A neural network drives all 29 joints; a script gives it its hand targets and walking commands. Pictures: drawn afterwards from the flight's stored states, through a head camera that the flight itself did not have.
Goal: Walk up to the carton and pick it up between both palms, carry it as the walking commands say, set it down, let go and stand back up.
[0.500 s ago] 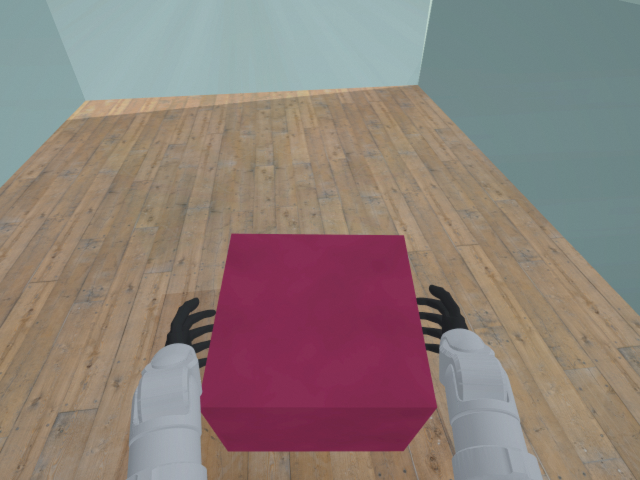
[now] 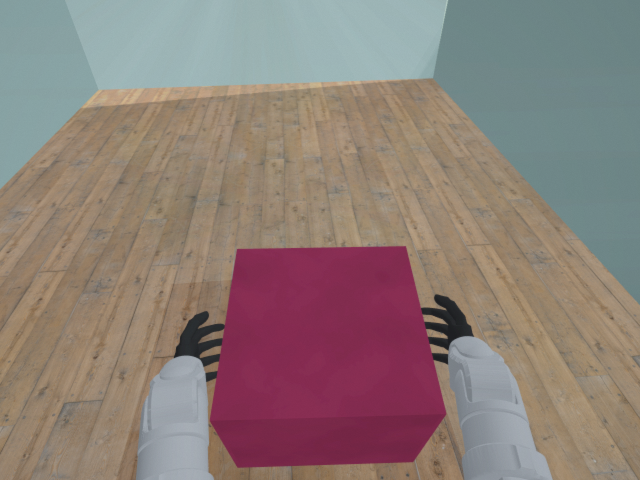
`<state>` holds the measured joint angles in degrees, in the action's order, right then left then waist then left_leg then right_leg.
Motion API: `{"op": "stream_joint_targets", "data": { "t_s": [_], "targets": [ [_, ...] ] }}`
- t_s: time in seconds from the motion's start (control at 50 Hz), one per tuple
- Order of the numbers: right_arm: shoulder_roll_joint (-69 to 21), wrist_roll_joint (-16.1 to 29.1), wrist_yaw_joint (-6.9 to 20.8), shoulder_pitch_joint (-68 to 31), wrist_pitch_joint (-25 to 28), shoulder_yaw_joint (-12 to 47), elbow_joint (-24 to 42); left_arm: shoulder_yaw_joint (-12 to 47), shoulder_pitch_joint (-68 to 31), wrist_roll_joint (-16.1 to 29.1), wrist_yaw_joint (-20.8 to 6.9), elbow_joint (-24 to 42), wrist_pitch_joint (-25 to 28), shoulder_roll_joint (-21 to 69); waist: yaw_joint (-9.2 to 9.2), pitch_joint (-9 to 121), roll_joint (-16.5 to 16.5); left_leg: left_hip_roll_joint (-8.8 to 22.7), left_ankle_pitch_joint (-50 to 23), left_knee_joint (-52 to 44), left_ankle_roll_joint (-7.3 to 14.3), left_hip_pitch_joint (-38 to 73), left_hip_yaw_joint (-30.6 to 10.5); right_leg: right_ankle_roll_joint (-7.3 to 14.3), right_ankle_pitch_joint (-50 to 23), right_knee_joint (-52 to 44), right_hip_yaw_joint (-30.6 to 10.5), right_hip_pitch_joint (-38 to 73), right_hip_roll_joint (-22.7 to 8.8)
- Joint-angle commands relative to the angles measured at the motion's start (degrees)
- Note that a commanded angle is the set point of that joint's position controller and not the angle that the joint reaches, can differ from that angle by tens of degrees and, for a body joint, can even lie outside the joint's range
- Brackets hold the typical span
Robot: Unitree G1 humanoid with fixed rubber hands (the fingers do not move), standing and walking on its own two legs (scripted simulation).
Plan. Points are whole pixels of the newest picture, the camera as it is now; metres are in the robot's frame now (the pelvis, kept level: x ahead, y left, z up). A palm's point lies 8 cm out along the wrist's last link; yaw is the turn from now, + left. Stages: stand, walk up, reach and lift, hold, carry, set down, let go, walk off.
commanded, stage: set down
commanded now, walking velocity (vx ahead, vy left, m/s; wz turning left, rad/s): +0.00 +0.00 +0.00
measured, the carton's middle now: (323, 354) +0.33 +0.06 -0.06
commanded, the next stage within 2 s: none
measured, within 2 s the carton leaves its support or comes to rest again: neither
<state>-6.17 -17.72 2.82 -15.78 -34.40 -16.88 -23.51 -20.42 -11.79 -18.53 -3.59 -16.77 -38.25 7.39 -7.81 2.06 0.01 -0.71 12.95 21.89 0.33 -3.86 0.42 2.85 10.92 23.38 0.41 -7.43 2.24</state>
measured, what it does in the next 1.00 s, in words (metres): lowers itself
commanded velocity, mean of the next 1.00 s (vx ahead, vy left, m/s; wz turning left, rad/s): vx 0.00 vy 0.00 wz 0.00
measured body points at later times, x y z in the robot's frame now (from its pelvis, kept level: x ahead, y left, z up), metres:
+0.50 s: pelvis -0.02 +0.01 -0.02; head +0.04 +0.02 +0.42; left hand +0.27 +0.24 -0.07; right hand +0.32 -0.12 -0.06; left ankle -0.01 +0.12 -0.74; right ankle +0.03 -0.09 -0.74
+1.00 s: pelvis -0.05 +0.01 -0.09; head +0.10 +0.02 +0.33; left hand +0.31 +0.24 -0.15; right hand +0.35 -0.12 -0.15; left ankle -0.01 +0.12 -0.74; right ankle +0.03 -0.09 -0.74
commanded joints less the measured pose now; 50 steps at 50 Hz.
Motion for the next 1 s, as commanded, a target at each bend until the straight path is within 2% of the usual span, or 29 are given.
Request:
{"op": "stream_joint_targets", "data": {
  "t_s": [0.0, 0.1, 0.2, 0.4, 0.5, 0.8, 0.98],
  "targets": [
    [-48.2, 13.8, 14.4, -24.6, 4.0, 29.2, 1.7, 31.1, -30.2, 15.3, -15.1, 2.7, 4.5, 44.8, 0.49, 12.3, -0.3, -2.1, -11.4, -2.4, 0.2, -8.5, -3.1, -0.1, -13.6, -1.7, -8.6, 11.8, -1.1],
    [-48.6, 14.2, 13.1, -23.7, 7.3, 31.3, 2.3, 31.5, -28.9, 15.4, -14.6, 1.7, 8.5, 42.6, 0.35, 15.4, 0.4, -2.2, -14.0, 0.7, 0.3, -12.8, -3.4, -0.5, -19.1, 1.3, -9.1, 11.6, -1.2],
    [-48.4, 14.0, 12.0, -23.8, 10.8, 30.7, 0.3, 30.8, -29.9, 15.1, -14.6, -1.3, 12.5, 41.8, 1.07, 19.3, 0.3, -2.3, -14.9, 4.1, 0.5, -16.3, -3.8, -0.5, -20.1, 4.5, -8.5, 7.4, -0.6],
    [-46.9, 11.6, 11.8, -27.8, 15.7, 25.6, -6.0, 25.4, -33.4, 12.5, -14.3, -8.9, 18.0, 40.8, 1.23, 22.9, 0.0, -2.6, -10.4, 10.3, 0.7, -23.3, -4.1, -0.2, -10.6, 11.5, -6.7, -7.4, 1.2],
    [-47.8, 11.2, 12.2, -31.3, 17.1, 24.8, -8.4, 25.0, -37.2, 12.4, -14.4, -10.3, 20.0, 41.3, 1.29, 27.4, 0.1, -2.8, -9.1, 14.5, 0.7, -27.3, -4.1, -0.1, -7.3, 16.1, -6.0, -14.8, 2.0],
    [-51.3, 11.4, 13.4, -42.6, 15.8, 24.4, -10.7, 25.6, -50.7, 14.6, -16.4, -11.0, 19.4, 43.6, 1.82, 41.2, 1.0, -3.8, -3.4, 25.9, 0.5, -39.6, -3.2, -0.3, -1.0, 28.0, -4.1, -30.5, 2.9],
    [-52.3, 11.5, 12.6, -44.4, 15.3, 24.1, -11.1, 23.8, -53.0, 14.7, -17.5, -13.4, 19.2, 42.1, 1.66, 45.4, 2.0, -4.7, -3.4, 31.8, 1.1, -48.6, -2.8, -1.2, -3.0, 33.8, -4.0, -35.2, 3.2]
  ]
}}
